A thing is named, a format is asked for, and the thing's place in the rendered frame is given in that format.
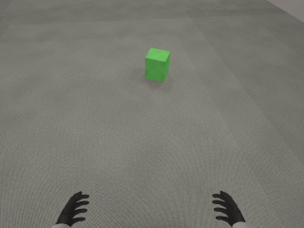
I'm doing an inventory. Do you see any left robot hand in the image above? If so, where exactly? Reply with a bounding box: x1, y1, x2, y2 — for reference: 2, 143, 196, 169
55, 191, 89, 227

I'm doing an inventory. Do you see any carton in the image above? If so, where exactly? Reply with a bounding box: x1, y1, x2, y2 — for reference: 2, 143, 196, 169
144, 48, 170, 82

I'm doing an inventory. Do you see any right robot hand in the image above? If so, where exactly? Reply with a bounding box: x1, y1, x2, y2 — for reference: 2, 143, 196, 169
212, 191, 246, 227

